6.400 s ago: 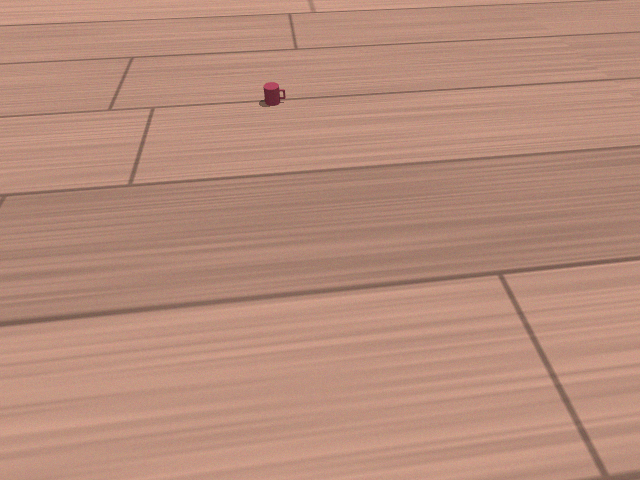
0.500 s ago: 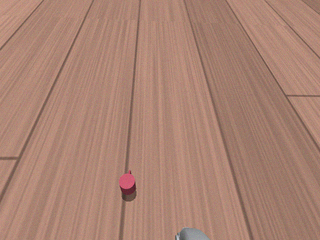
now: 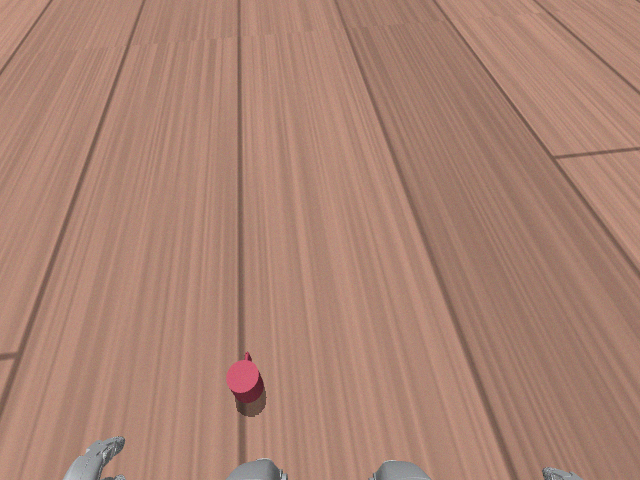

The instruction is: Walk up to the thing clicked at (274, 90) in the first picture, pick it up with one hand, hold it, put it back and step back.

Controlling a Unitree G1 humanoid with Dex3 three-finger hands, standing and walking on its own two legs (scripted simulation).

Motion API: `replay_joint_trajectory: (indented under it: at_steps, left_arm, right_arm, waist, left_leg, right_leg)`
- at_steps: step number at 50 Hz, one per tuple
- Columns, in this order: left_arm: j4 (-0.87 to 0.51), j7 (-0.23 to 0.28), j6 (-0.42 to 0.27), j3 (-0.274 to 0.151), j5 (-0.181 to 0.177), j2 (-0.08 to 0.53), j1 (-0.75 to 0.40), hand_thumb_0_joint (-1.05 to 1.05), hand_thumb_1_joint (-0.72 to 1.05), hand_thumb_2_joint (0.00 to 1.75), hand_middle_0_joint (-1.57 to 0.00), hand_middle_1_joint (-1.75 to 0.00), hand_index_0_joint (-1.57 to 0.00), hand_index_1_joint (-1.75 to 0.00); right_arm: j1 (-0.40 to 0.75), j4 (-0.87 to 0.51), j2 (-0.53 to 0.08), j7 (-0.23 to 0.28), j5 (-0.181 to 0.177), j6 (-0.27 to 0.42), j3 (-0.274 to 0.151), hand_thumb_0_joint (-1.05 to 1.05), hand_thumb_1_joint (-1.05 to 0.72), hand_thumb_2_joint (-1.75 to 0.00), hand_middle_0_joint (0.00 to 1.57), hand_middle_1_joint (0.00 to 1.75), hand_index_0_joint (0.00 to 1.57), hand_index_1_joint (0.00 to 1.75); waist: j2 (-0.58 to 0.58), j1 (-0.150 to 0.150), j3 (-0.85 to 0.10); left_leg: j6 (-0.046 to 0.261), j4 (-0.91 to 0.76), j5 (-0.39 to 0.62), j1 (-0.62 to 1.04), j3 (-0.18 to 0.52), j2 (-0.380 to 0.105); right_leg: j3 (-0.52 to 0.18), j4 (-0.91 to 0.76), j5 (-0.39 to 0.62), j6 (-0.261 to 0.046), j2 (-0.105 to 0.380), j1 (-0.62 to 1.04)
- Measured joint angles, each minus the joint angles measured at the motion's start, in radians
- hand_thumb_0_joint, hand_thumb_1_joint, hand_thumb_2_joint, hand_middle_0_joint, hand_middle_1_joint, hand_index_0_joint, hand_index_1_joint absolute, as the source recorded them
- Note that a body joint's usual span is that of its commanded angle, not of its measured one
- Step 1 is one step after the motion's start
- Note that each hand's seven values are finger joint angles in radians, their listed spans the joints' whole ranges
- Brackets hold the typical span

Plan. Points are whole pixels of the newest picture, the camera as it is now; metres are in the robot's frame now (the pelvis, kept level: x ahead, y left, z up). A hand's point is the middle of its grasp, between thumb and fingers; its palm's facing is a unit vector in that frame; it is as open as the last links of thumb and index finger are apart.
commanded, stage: walk up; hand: left
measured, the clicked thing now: (246, 375) +0.46 +0.24 -0.69
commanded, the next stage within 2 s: stand in 1.14 s
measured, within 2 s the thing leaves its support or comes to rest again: neither
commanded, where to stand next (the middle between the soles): +0.08 -0.01 m, yaw +3 degrees
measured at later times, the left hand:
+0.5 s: hand out of the picture +0.07 +0.25 -0.13, palm faces -0.02 -0.94 -0.34, open 7.4 cm
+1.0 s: hand out of the picture +0.08 +0.26 -0.12, palm faces -0.02 -0.94 -0.34, open 7.4 cm
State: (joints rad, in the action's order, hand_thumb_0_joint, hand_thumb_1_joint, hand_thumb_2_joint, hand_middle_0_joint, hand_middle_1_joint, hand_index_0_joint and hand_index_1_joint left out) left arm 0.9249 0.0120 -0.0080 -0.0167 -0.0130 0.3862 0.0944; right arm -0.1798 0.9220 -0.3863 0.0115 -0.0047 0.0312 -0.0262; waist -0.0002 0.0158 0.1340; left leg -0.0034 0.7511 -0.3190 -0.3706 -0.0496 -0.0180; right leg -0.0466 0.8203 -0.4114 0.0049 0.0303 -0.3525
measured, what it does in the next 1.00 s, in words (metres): stands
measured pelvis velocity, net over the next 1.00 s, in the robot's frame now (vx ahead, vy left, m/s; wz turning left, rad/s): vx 0.00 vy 0.00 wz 0.00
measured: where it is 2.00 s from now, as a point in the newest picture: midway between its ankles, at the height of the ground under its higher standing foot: outside the picture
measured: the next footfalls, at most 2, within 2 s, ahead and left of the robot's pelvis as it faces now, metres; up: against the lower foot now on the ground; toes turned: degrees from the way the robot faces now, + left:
none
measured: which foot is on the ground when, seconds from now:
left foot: down 0.00-1.00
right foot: down 0.00-1.00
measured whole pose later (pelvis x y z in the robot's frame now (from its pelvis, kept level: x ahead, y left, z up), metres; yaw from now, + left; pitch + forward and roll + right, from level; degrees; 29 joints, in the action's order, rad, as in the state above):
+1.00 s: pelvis +0.00 +0.00 +0.04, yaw +0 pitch -2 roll +0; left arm 1.14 -0.01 0.00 -0.01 0.00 0.35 0.07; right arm -0.04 1.13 -0.35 -0.03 -0.01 0.00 -0.01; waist 0.01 0.00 0.08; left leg -0.01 0.40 -0.14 -0.22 -0.04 -0.03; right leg -0.02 0.40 -0.19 0.02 0.01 -0.17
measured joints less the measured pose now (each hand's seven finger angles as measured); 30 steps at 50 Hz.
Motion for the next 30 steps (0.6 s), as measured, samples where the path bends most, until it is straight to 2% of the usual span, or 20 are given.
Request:
replay_joint_trajectory:
  at_steps: [2,4,8,17,30]
  left_arm:
    - [0.014,0.001,0.003,-0.001,-0.002,0.001,-0.012,0.00,0.90,0.90,-0.20,-0.30,-0.20,-0.30]
    - [0.034,-0.002,-0.001,-0.005,0.002,0.002,-0.018,0.00,0.90,0.90,-0.20,-0.30,-0.20,-0.30]
    - [0.073,-0.009,-0.001,-0.003,0.009,0.004,-0.011,0.00,0.90,0.90,-0.20,-0.30,-0.20,-0.30]
    - [0.155,-0.014,0.006,0.007,0.018,-0.027,-0.004,0.00,0.90,0.90,-0.20,-0.30,-0.20,-0.30]
    - [0.200,-0.023,0.008,0.006,0.014,-0.031,-0.026,0.00,0.90,0.90,-0.20,-0.30,-0.20,-0.30]
  right_arm:
    - [0.018,0.016,0.013,-0.011,0.001,-0.007,0.013,0.01,-0.91,-0.90,0.20,0.30,0.20,0.30]
    - [0.038,0.034,0.026,-0.016,0.001,-0.017,0.020,0.01,-0.91,-0.90,0.20,0.30,0.20,0.30]
    - [0.073,0.060,0.034,-0.024,-0.002,-0.024,0.020,0.01,-0.90,-0.89,0.20,0.30,0.20,0.30]
    - [0.116,0.133,-0.004,-0.031,0.000,-0.033,0.003,0.01,-0.91,-0.90,0.20,0.30,0.20,0.30]
    - [0.132,0.204,0.020,-0.040,0.005,-0.033,0.016,0.01,-0.91,-0.90,0.20,0.30,0.20,0.30]
  waist:
    - [0.008,-0.003,-0.003]
    - [0.015,-0.006,-0.003]
    - [0.004,-0.006,-0.005]
    - [0.013,-0.014,-0.012]
    - [-0.007,-0.016,-0.049]
  left_leg:
    - [-0.002,0.007,-0.006,-0.009,0.006,-0.014]
    - [-0.011,0.000,0.000,-0.011,0.018,-0.028]
    - [-0.019,-0.056,0.037,-0.003,0.017,-0.020]
    - [-0.013,-0.161,0.098,0.042,0.011,-0.016]
    - [-0.008,-0.268,0.150,0.092,0.009,-0.020]
  right_leg:
    - [0.009,-0.016,0.003,-0.019,-0.013,0.003]
    - [0.020,-0.047,0.027,-0.003,-0.025,0.013]
    - [0.021,-0.080,0.051,-0.002,-0.018,0.011]
    - [0.018,-0.178,0.109,0.005,-0.015,0.050]
    - [0.018,-0.318,0.182,0.013,-0.019,0.114]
